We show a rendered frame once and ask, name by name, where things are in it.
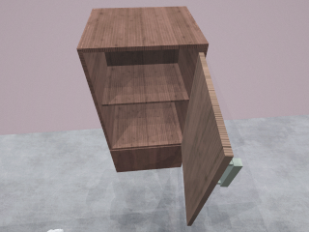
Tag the cupboard door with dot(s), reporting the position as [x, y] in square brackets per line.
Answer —
[206, 148]

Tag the handle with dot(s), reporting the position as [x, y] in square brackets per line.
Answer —
[230, 173]

